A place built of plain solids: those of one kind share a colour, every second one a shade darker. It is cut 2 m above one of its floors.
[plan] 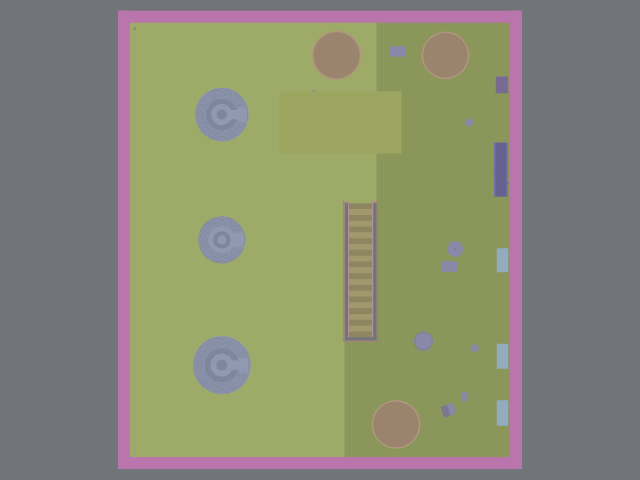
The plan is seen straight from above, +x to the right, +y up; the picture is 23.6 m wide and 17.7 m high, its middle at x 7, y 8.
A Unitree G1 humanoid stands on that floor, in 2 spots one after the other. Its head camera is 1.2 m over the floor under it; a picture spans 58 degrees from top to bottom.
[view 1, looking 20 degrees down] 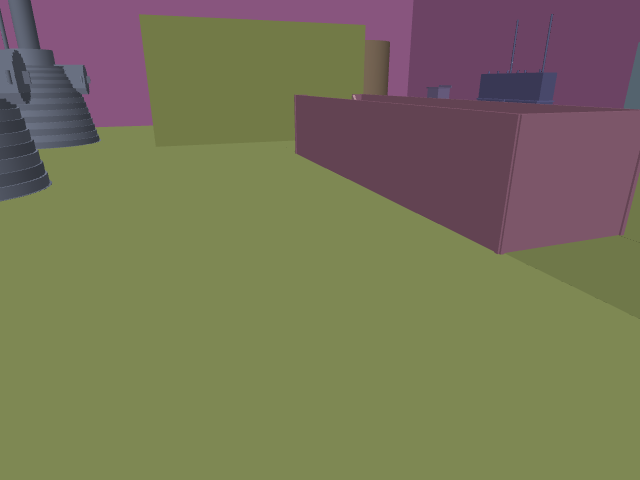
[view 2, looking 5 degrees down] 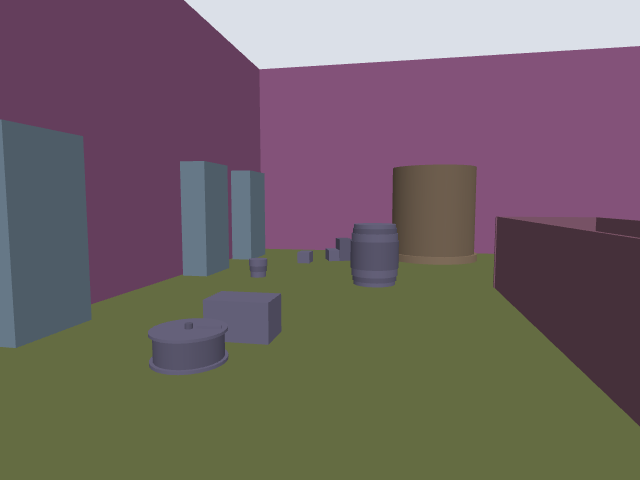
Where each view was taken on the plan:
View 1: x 5.58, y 1.90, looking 70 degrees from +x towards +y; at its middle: upper_floor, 3.51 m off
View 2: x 10.39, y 10.63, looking -79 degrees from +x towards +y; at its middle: wall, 10.88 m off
